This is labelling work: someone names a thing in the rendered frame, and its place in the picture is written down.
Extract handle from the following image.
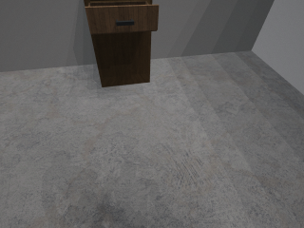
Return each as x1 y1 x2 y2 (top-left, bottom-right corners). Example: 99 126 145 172
116 18 135 26

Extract drawer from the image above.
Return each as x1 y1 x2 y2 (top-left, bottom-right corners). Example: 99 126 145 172
85 1 159 35

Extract cabinet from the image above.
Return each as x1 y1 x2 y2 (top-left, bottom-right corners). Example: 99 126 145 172
84 0 153 87

